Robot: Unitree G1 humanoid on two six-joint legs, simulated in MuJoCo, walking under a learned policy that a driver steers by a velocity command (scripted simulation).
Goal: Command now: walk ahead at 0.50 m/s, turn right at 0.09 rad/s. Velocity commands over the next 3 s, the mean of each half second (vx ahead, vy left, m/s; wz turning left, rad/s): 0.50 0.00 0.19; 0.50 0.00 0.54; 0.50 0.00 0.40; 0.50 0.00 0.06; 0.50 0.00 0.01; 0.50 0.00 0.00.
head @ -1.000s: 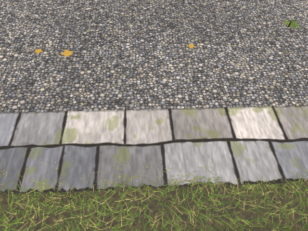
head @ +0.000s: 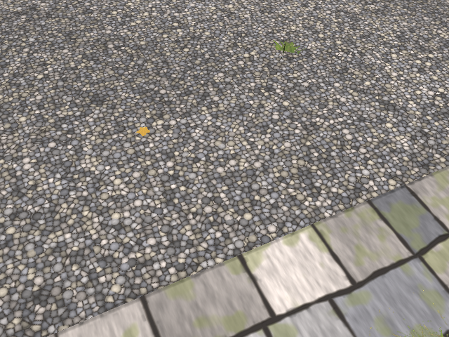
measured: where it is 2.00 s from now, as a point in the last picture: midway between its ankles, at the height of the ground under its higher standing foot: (150, 216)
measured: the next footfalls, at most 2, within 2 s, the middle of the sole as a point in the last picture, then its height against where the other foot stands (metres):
right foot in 0.36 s outside the picture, level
left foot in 0.90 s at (186, 330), level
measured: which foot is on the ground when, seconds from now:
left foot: down 0.00-0.38, up 0.40-0.88, down 0.90-1.00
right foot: up 0.00-0.34, down 0.36-0.90, up 0.92-1.00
